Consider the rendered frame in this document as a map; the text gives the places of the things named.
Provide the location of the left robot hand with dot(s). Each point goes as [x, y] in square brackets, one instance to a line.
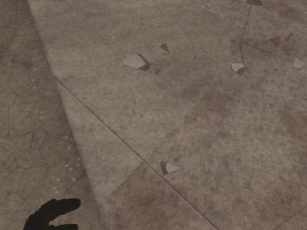
[50, 211]

